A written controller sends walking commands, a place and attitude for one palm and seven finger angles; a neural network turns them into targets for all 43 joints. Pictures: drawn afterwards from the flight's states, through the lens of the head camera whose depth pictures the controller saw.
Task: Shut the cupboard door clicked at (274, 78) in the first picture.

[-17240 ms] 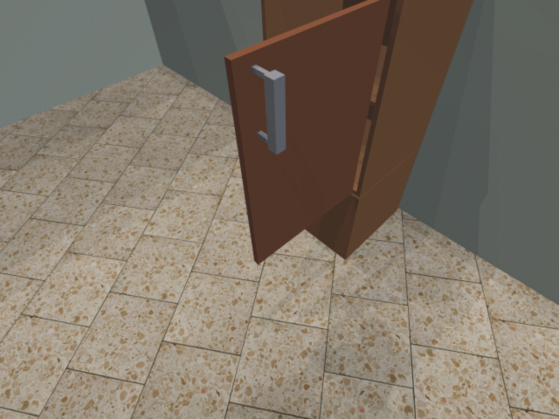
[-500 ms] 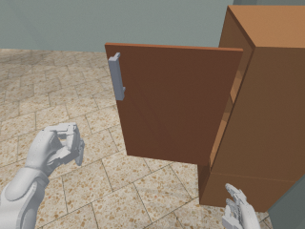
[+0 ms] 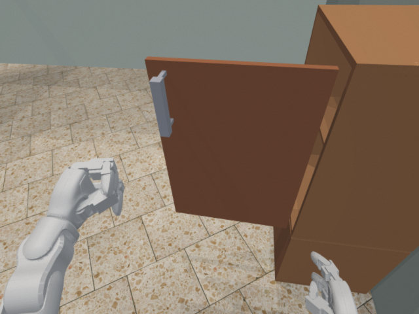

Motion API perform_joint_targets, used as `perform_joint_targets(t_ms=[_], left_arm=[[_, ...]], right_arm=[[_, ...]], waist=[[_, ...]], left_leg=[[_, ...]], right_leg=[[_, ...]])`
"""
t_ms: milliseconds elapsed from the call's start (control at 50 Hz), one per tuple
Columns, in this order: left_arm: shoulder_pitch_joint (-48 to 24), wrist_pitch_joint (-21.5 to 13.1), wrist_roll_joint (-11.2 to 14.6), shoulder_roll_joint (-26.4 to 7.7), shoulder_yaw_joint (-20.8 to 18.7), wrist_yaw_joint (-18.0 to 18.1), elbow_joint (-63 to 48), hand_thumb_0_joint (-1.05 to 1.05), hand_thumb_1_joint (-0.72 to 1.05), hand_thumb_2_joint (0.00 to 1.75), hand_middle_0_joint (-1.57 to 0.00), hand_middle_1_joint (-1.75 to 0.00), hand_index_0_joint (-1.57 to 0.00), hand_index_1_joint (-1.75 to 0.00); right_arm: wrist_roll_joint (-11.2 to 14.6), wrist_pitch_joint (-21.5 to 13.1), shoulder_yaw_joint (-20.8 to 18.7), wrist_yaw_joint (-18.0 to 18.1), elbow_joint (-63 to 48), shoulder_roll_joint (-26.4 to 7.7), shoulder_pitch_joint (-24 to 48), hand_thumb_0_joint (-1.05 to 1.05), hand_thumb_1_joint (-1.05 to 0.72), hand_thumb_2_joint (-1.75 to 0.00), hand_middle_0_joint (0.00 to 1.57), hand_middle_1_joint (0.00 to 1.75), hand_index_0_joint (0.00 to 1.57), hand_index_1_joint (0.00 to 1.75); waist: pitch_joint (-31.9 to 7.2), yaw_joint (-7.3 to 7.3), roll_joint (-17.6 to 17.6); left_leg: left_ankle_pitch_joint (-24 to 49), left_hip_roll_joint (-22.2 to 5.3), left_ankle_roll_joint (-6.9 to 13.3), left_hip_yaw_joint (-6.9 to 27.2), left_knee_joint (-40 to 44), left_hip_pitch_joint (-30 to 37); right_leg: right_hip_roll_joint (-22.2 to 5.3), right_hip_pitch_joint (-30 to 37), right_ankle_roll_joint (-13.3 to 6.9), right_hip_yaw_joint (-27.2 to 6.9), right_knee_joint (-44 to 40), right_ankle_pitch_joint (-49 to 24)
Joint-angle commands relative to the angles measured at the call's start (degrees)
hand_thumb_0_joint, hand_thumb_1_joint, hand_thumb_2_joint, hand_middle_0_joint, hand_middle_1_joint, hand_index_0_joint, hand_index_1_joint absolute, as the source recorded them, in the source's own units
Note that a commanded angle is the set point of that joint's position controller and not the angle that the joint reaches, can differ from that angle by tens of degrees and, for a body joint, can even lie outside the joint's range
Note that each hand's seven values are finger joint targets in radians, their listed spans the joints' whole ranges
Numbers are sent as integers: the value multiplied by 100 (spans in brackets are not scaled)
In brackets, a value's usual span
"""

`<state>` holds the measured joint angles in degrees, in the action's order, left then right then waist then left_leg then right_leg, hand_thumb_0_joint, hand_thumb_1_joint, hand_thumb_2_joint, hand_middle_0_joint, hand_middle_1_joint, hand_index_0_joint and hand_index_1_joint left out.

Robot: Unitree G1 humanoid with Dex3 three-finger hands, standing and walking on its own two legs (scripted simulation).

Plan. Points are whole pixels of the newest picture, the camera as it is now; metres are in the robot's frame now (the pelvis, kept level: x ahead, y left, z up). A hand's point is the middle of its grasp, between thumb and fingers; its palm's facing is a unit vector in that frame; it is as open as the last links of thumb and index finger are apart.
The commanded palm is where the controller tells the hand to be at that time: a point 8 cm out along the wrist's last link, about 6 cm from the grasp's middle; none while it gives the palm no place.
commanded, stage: bring the fist close to the handle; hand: left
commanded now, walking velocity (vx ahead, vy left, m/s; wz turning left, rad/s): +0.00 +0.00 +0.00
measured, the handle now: (164, 104) +0.53 +0.18 +0.16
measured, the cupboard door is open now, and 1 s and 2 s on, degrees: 88 88 80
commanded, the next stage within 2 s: push the door shut along its arc in 1.22 s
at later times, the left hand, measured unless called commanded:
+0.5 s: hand (146, 151) +0.35 +0.17 +0.17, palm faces -0.05 -1.00 -0.05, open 3.1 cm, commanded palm +0.34 +0.21 +0.16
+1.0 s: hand (167, 126) +0.43 +0.15 +0.16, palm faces -0.04 -1.00 -0.02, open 3.1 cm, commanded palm +0.40 +0.21 +0.16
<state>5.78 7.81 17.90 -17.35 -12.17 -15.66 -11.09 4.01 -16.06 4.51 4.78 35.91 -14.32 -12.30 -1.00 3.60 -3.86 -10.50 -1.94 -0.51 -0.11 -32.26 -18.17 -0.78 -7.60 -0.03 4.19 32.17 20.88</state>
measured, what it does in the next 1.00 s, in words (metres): stands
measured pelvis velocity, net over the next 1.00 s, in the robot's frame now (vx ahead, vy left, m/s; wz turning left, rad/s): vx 0.03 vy -0.01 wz -0.05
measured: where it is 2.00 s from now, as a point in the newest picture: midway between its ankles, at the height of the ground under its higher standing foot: outside the picture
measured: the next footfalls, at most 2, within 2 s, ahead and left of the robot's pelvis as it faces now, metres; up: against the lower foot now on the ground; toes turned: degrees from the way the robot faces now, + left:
none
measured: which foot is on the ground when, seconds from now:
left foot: down 0.00-1.00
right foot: down 0.00-1.00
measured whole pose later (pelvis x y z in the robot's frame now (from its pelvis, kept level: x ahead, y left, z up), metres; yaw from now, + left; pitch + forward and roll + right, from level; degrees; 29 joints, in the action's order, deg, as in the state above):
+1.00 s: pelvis +0.03 -0.01 +0.00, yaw -3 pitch +2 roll +0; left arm -29.6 3.7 12.0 -18.1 -14.2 -10.2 29.2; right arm 3.9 -4.2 1.3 3.6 37.8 -15.7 -16.2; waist -2.6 -2.0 -2.5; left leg -12.4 -2.8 -1.0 -2.9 -32.2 -21.6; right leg -0.4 -12.8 -0.4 1.2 33.3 22.3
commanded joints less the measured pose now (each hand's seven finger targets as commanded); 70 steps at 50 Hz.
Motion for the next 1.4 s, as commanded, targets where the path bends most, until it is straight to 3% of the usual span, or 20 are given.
perform_joint_targets(t_ms=[0, 40, 100, 140, 200, 240, 320, 360, 440, 520, 580, 700, 800, 840, 860, 940, 1080, 1160, 1220, 1380], left_arm=[[-2197, -352, -26, -762, -193, 75, -908, 0, 90, 90, -130, -150, -130, -150], [-2306, -316, -71, -981, -346, 149, -664, 0, 90, 90, -130, -150, -130, -150], [-2484, -255, -107, -811, -271, 181, -530, 0, 90, 90, -130, -150, -130, -150], [-2347, -185, -115, -1133, -622, 263, -195, 0, 90, 90, -130, -150, -130, -150], [-2964, -126, -142, -960, -462, 322, 4, 0, 90, 90, -130, -150, -130, -150], [-3112, -145, -179, -1246, -681, 370, 166, 0, 90, 90, -130, -150, -130, -150], [-3736, -227, -221, -907, -286, 330, 290, 0, 90, 90, -130, -150, -130, -150], [-3944, -247, -234, -876, -230, 334, 616, 0, 90, 90, -130, -150, -130, -150], [-4297, -275, -292, -1203, -445, 382, 1072, 0, 90, 90, -130, -150, -130, -150], [-4941, -317, -317, -1029, -285, 428, 1425, 0, 90, 90, -130, -150, -130, -150], [-5224, -387, -352, -1345, -535, 467, 1844, 0, 90, 90, -130, -150, -130, -150], [-5827, -564, -450, -1167, -325, 481, 2332, 0, 90, 90, -130, -150, -130, -150], [-6193, -656, -515, -1241, -383, 555, 2877, 0, 90, 90, -130, -150, -130, -150], [-5856, -744, -548, -1382, -557, 594, 2786, 0, 90, 90, -130, -150, -130, -150], [-5768, -750, -538, -1190, -437, 589, 2783, 0, 90, 90, -130, -150, -130, -150], [-5579, -774, -526, -1646, -834, 577, 2909, 0, 90, 90, -130, -150, -130, -150], [-5834, -887, -460, -1348, -539, 438, 2276, 0, 90, 90, -130, -150, -130, -150], [-5582, -760, -398, -1421, -653, 396, 2546, 0, 90, 90, -130, -150, -130, -150], [-5854, -670, -430, -1127, -323, 396, 2490, 0, 90, 90, -130, -150, -130, -150], [-6576, -804, -498, -1367, -342, 458, 2851, 0, 90, 90, -130, -150, -130, -150]], right_arm=[[21, -349, -271, 69, -928, -596, 831, 0, -90, -90, 20, 30, 20, 30], [2, -313, -278, 61, -873, -631, 802, 0, -90, -90, 20, 30, 20, 30], [2, -221, -277, 16, -931, -592, 844, 0, -90, -90, 20, 30, 20, 30], [-11, -130, -291, -7, -891, -634, 813, 0, -90, -90, 20, 30, 20, 30], [11, -7, -291, -17, -916, -617, 865, 0, -90, -90, 20, 30, 20, 30], [2, 62, -319, -12, -891, -663, 843, 0, -90, -90, 20, 30, 20, 30], [23, 134, -336, -2, -897, -637, 821, 0, -90, -90, 20, 30, 20, 30], [27, 186, -357, 11, -828, -668, 768, 0, -90, -90, 20, 30, 20, 30], [21, 299, -384, 30, -753, -736, 691, 0, -90, -90, 20, 30, 20, 30], [27, 395, -420, 44, -719, -742, 611, 0, -90, -90, 20, 30, 20, 30], [22, 491, -440, 49, -654, -787, 536, 0, -90, -90, 20, 30, 20, 30], [16, 626, -506, 4, -611, -799, 336, 0, -90, -90, 20, 30, 20, 30], [2, 770, -541, -34, -553, -836, 160, 0, -90, -90, 20, 30, 20, 30], [-24, 795, -584, -67, -613, -861, 111, 0, -90, -90, 20, 30, 20, 30], [-12, 811, -577, -85, -664, -830, 145, 0, -90, -90, 20, 30, 20, 30], [-23, 921, -598, -88, -643, -898, 57, 0, -90, -90, 20, 30, 20, 30], [22, 934, -632, -70, -734, -826, 119, 0, -90, -90, 20, 30, 20, 30], [40, 949, -639, -39, -685, -866, 114, 0, -90, -90, 20, 30, 20, 30], [63, 965, -605, -29, -689, -824, 169, 0, -90, -90, 20, 30, 20, 30], [34, 1023, -559, 19, -602, -861, 145, 0, -90, -90, 20, 30, 20, 30]], waist=[[-633, -160, 48], [-708, -118, 232], [-929, -97, 223], [-909, -13, 338], [-846, -111, 350], [-870, -84, 402], [-1024, -224, 104], [-956, -296, 403], [-1044, -262, 350], [-1224, -375, 396], [-1309, -365, 451], [-1608, -451, 229], [-1568, -507, 463], [-1887, -352, 361], [-1846, -363, 372], [-1708, -318, 633], [-1909, -453, 192], [-1658, -459, 498], [-1532, -532, 206], [-1506, -674, 396]], left_leg=[[-220, 233, 252, 117, 458, 1295], [-83, 218, 248, 127, 423, 1246], [171, 229, 252, 69, 419, 1348], [255, 222, 241, 49, 393, 1222], [236, 226, 244, 21, 393, 1241], [277, 217, 242, 5, 362, 1208], [404, 232, 239, -23, 314, 1413], [330, 223, 254, -15, 310, 1322], [361, 228, 243, -7, 284, 1281], [454, 233, 256, -6, 254, 1375], [536, 214, 249, -3, 237, 1299], [853, 207, 237, -26, 129, 1444], [898, 208, 252, -27, 91, 1272], [1066, 203, 250, -52, 59, 1359], [1160, 206, 257, -58, 67, 1354], [1058, 210, 276, -118, 65, 1113], [1268, 212, 283, -137, 7, 1446], [1114, 212, 298, -127, 21, 1290], [944, 218, 275, -101, 42, 1367], [656, 203, 274, -18, 56, 1319]], right_leg=[[194, -1248, 9, -121, -811, -569], [166, -1118, -5, -162, -811, -721], [162, -1029, -3, -125, -710, -1059], [149, -918, -10, -159, -726, -1172], [154, -1035, 5, -172, -715, -1189], [141, -975, -2, -212, -741, -1206], [158, -1078, -11, -197, -665, -1419], [150, -1115, 16, -226, -706, -1355], [140, -1074, -8, -254, -684, -1372], [150, -1142, 0, -256, -646, -1522], [139, -1076, -9, -271, -605, -1626], [160, -1090, -34, -253, -490, -2004], [168, -1118, -17, -252, -441, -2143], [178, -922, -39, -257, -399, -2264], [170, -905, -40, -242, -366, -2423], [172, -801, 7, -279, -397, -2496], [207, -876, 4, -296, -369, -2758], [209, -964, 32, -285, -418, -2655], [224, -1183, -3, -269, -459, -2306], [212, -1301, -11, -292, -503, -1896]])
